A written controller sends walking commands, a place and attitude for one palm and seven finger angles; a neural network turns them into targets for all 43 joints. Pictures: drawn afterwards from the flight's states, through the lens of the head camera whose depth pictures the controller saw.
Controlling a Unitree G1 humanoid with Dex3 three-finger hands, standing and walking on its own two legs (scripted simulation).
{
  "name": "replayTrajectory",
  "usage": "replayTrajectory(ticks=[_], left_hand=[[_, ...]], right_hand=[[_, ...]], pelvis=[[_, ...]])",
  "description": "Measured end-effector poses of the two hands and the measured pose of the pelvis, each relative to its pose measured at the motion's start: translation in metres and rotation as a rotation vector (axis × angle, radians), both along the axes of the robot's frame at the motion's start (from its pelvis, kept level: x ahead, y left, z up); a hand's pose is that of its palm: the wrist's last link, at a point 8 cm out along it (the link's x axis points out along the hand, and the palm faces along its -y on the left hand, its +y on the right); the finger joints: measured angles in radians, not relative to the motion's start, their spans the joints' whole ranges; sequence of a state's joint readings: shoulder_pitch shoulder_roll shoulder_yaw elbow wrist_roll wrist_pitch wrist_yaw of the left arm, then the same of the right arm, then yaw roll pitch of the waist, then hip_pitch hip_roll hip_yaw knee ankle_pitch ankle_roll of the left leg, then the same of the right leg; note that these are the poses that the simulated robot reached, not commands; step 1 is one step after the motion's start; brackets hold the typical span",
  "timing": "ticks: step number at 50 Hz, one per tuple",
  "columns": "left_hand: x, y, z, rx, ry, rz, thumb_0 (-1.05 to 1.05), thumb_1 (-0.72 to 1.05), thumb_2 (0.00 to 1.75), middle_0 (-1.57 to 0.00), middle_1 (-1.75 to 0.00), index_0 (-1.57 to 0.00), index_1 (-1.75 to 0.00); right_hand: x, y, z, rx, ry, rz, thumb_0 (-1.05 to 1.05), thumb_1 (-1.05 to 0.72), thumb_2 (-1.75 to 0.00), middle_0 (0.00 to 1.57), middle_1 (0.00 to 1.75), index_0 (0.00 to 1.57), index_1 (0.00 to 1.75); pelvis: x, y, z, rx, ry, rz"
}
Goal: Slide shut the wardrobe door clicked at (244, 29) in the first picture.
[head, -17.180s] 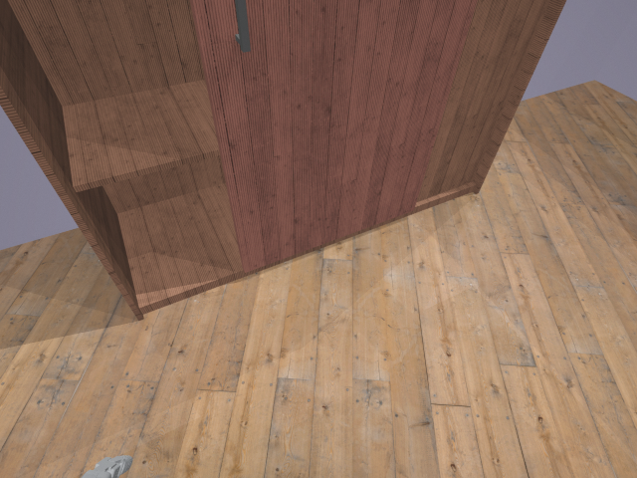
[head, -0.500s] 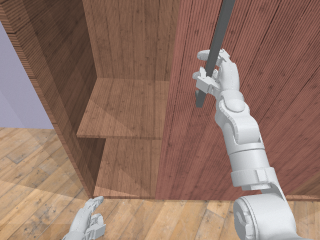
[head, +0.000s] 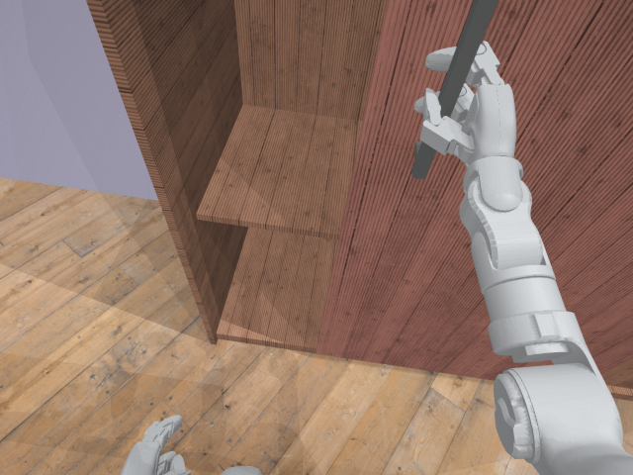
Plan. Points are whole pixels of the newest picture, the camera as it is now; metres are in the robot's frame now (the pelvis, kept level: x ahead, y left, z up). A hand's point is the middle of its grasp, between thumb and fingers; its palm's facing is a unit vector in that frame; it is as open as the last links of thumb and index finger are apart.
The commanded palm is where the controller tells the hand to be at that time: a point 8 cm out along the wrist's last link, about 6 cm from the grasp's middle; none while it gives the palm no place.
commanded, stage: step sideways, sliding the door along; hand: right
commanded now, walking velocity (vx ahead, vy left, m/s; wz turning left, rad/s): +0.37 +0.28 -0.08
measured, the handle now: (461, 48) +0.50 -0.09 +0.28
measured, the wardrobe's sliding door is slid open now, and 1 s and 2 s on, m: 0.32 0.19 0.00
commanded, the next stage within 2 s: stop walking and hold the door there in 1.72 s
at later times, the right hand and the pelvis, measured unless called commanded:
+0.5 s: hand (384, 115) +0.46 -0.02 +0.22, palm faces +0.14 +0.99 -0.10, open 5.8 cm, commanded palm +0.44 -0.02 +0.23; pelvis +0.04 +0.12 -0.02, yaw -7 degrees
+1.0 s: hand (299, 100) +0.47 +0.08 +0.22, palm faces +0.30 +0.95 -0.07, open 6.0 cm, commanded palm +0.45 +0.10 +0.22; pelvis +0.10 +0.27 -0.01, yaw -11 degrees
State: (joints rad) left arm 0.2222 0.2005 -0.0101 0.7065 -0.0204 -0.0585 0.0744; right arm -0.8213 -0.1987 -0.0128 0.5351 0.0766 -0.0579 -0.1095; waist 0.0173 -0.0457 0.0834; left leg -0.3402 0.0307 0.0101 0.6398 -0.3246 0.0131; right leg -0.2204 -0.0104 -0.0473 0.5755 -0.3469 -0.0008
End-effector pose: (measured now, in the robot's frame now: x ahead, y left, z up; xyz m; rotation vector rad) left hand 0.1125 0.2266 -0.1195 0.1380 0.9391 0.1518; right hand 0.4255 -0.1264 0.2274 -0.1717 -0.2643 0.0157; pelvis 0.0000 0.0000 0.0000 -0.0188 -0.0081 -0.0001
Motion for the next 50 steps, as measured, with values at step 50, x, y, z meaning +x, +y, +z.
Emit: replayTrajectory(ticks=[50], left_hand=[[0.24,0.194,0.011,-0.076,-0.116,-0.323,0.01,0.9,0.9,-0.21,-0.3,-0.2,-0.3]], right_hand=[[0.013,0.155,-0.016,0.065,-0.231,-0.271,-0.03,-0.8,-0.87,0.52,1.41,0.19,1.34]], pelvis=[[0.103,0.273,-0.01,0.055,-0.075,-0.195]])
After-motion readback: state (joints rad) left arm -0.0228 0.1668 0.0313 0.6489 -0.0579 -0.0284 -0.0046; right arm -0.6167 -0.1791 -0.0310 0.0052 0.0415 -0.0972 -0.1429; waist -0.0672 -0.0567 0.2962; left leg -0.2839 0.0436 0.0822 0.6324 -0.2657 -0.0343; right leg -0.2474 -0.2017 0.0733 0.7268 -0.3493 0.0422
